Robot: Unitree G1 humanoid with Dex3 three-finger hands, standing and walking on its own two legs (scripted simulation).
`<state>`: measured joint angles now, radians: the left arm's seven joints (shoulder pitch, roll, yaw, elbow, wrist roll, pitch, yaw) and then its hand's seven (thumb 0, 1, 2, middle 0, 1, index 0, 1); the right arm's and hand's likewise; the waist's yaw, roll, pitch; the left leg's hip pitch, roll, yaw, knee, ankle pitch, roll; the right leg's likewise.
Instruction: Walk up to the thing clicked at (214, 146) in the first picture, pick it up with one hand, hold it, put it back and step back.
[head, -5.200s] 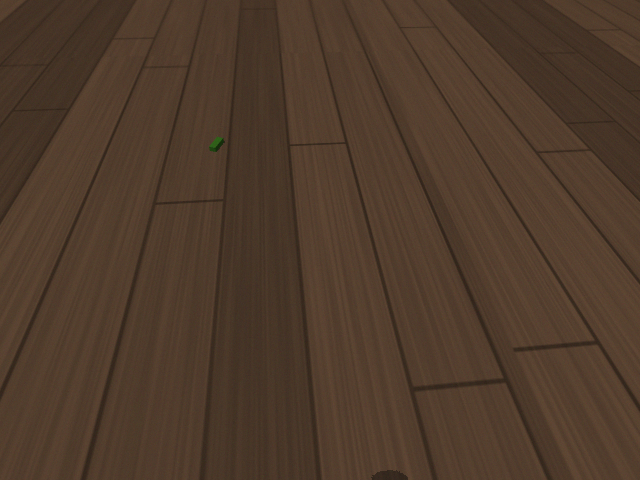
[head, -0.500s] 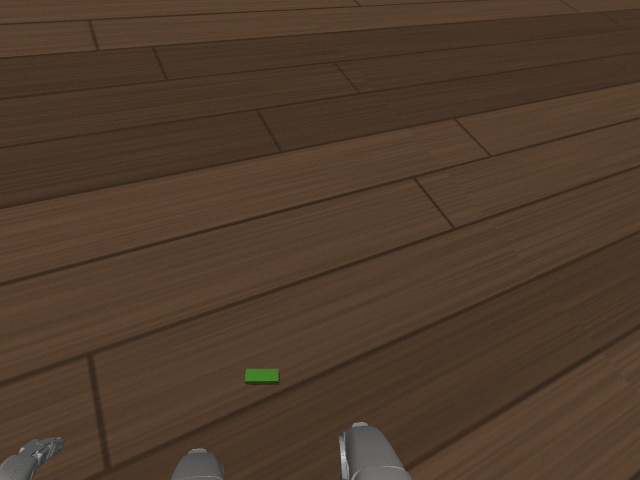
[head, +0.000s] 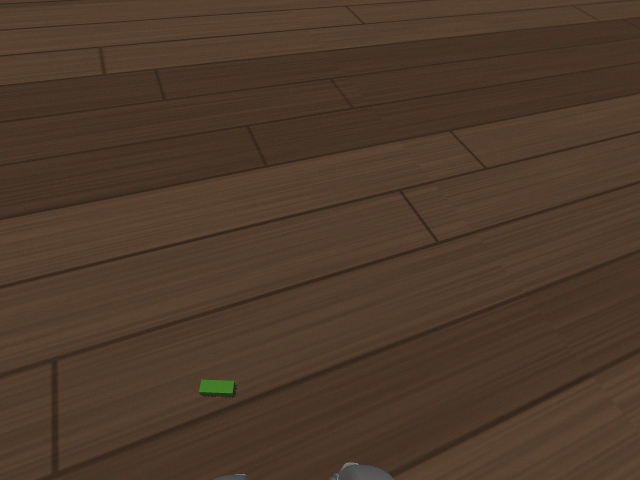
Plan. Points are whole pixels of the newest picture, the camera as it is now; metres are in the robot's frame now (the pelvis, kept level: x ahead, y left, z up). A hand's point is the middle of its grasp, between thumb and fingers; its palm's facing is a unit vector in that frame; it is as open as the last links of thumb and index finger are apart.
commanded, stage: walk up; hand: left
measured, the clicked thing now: (217, 387) +0.45 +0.22 -0.73
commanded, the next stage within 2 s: stand in 1.80 s
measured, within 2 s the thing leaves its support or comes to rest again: neither
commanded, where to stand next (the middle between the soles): +0.08 +0.00 m, yaw +0 degrees
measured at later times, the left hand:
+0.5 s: hand out of the picture +0.06 +0.23 -0.13, palm faces +0.03 -0.91 -0.41, open 7.4 cm
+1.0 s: hand out of the picture +0.09 +0.24 -0.12, palm faces +0.01 -0.94 -0.35, open 7.4 cm
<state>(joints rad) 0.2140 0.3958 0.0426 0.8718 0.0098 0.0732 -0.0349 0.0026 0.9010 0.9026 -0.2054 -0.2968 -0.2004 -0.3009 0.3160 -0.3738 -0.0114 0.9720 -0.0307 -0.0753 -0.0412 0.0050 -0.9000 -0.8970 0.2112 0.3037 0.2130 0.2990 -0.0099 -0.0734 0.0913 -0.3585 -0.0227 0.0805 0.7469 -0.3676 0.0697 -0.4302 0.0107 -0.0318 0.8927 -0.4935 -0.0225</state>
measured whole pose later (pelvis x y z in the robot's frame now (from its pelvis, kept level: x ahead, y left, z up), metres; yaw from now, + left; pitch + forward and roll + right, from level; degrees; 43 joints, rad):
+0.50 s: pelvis +0.00 -0.05 +0.02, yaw +2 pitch -2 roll +1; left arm 0.15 0.40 0.02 1.02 0.00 -0.04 0.01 0.00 0.90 0.90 -0.21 -0.30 -0.20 -0.30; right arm 0.08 -0.40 -0.04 1.05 -0.01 0.01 0.01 0.00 -0.91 -0.90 0.20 0.30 0.20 0.30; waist 0.03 0.00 0.09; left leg -0.26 0.02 -0.01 0.58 -0.29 -0.03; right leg -0.30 -0.06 -0.01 0.64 -0.31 0.02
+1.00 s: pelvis +0.02 -0.02 +0.03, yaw +2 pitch -2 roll +0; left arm 0.07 0.37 0.00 1.16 0.01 -0.03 0.00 0.00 0.90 0.90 -0.20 -0.30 -0.20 -0.30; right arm 0.05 -0.35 -0.03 1.15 0.00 0.01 0.02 0.01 -0.90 -0.90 0.21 0.30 0.21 0.30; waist 0.00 -0.01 0.05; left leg -0.14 0.01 0.00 0.38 -0.21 -0.01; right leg -0.13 -0.07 -0.02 0.34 -0.17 0.06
